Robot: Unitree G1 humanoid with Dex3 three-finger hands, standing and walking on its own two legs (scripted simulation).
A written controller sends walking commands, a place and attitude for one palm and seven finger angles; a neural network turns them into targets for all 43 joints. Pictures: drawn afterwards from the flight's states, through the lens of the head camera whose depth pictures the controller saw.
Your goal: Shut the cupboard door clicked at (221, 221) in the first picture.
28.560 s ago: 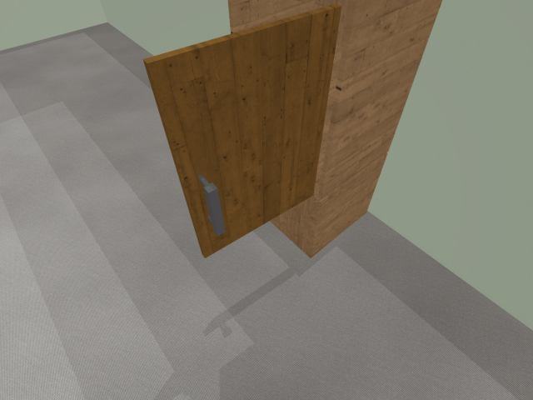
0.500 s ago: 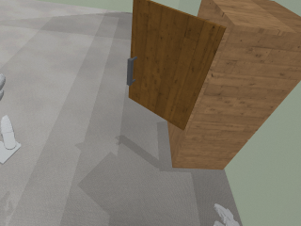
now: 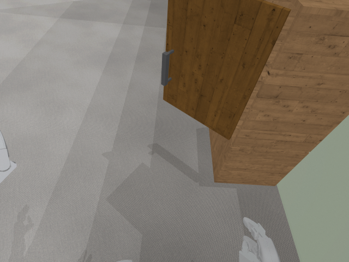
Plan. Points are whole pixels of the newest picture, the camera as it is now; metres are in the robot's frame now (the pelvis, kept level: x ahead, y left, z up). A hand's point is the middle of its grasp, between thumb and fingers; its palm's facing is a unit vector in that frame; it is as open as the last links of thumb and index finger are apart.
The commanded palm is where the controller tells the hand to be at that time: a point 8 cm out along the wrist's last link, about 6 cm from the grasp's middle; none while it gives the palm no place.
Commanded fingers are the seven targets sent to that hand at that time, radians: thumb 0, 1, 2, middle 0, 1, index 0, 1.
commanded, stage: stop stepping back and stand still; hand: left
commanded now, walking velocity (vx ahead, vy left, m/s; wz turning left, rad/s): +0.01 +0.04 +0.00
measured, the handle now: (168, 67) +0.91 +0.04 -0.09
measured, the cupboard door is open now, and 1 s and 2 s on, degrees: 53 53 53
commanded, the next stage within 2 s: let the arm hang, fingers relaxed in 0.40 s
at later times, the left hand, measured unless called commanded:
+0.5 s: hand (13, 147) +0.24 +0.26 +0.20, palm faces +0.36 -0.80 -0.49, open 7.4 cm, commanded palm none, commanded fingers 0.00 0.90 0.90 -0.20 -0.30 -0.20 -0.30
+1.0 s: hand out of the picture -0.04 +0.21 -0.17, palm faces +0.04 -0.98 -0.17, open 7.1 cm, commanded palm none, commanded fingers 0.00 0.90 0.90 -0.20 -0.30 -0.20 -0.30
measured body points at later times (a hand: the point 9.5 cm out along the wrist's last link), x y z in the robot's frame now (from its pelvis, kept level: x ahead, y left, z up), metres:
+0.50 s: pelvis +0.04 +0.01 +0.01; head +0.05 +0.04 +0.46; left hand +0.22 +0.30 +0.22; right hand +0.21 -0.23 -0.05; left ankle +0.04 +0.13 -0.72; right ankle +0.01 -0.09 -0.72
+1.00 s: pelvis +0.00 +0.03 +0.02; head +0.02 +0.06 +0.46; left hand -0.04 +0.26 -0.15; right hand -0.02 -0.22 -0.12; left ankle +0.04 +0.13 -0.72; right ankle +0.01 -0.09 -0.72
